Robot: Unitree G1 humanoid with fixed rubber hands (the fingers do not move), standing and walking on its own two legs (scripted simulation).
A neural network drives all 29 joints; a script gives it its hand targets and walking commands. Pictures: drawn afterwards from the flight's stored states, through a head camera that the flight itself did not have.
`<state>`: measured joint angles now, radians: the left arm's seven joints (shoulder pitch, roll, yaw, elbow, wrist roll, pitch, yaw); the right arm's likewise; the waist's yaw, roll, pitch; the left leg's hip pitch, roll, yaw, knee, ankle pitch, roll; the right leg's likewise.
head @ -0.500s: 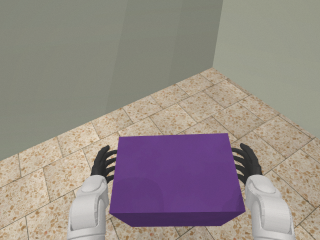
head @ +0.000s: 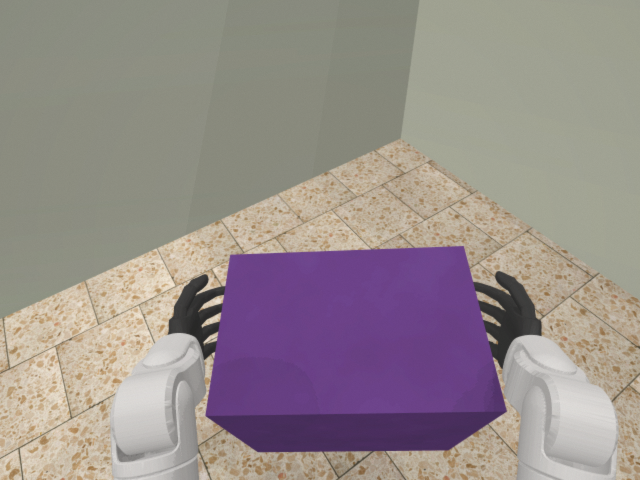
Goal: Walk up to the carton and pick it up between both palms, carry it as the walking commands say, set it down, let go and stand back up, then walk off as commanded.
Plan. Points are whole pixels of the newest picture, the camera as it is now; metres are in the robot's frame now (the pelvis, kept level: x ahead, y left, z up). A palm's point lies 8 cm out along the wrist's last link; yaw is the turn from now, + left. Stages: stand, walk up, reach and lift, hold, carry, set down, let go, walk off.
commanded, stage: carry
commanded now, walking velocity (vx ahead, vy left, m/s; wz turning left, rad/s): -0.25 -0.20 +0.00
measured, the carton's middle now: (348, 361) +0.28 -0.01 +0.00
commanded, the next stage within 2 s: none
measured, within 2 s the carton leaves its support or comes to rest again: neither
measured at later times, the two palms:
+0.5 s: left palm (209, 471) +0.14 +0.13 +0.06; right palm (596, 471) +0.14 -0.22 +0.07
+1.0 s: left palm out of the picture -0.06 +0.01 +0.06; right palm out of the picture -0.06 -0.35 +0.07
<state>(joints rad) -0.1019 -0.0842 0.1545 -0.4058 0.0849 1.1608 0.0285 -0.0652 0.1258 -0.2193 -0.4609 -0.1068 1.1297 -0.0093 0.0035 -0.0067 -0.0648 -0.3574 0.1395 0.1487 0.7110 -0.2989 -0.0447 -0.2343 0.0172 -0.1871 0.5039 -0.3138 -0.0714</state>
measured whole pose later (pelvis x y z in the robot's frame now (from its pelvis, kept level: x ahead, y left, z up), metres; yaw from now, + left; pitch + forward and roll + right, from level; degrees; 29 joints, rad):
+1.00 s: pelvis -0.31 -0.17 -0.02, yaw +0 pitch +1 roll +0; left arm -0.08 -0.08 0.18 -0.36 0.13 1.18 0.02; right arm -0.09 0.13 -0.20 -0.36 -0.12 1.13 -0.02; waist -0.02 -0.03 -0.07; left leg -0.28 0.05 0.08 0.64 -0.38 0.00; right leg -0.57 -0.02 -0.09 0.81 -0.34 0.01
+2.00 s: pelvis -0.70 -0.45 -0.01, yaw +0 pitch +2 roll -2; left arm -0.15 -0.08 0.16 -0.31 0.09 1.17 0.08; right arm -0.12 0.12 -0.20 -0.36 -0.14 1.12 -0.02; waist 0.03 0.07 -0.03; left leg -0.52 0.21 0.01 0.70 -0.29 -0.10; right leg -0.33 -0.02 -0.04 0.57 -0.24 0.05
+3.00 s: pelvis -1.04 -0.63 -0.01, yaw +1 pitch +1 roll +0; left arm -0.10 -0.13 0.18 -0.36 0.13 1.17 0.12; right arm -0.11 0.13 -0.17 -0.32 -0.11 1.13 -0.09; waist -0.02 -0.03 -0.04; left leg -0.30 0.01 0.10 0.59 -0.31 0.04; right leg -0.54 -0.02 -0.03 0.79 -0.35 0.03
